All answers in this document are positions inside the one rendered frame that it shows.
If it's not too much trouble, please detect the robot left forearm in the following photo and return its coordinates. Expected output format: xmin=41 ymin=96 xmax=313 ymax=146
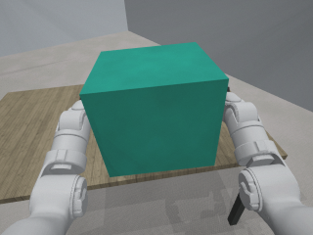
xmin=28 ymin=100 xmax=92 ymax=214

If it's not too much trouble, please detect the carton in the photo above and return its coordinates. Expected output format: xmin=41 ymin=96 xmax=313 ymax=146
xmin=79 ymin=42 xmax=229 ymax=177

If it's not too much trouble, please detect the robot left upper arm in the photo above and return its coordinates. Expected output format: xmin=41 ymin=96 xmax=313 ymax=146
xmin=1 ymin=174 xmax=88 ymax=235

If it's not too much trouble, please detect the table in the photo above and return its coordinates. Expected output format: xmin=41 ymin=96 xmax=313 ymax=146
xmin=0 ymin=84 xmax=288 ymax=226

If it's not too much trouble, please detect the robot right upper arm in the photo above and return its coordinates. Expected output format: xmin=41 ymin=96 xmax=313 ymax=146
xmin=238 ymin=164 xmax=313 ymax=235

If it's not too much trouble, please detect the robot right forearm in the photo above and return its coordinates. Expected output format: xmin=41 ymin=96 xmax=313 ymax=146
xmin=222 ymin=92 xmax=301 ymax=200

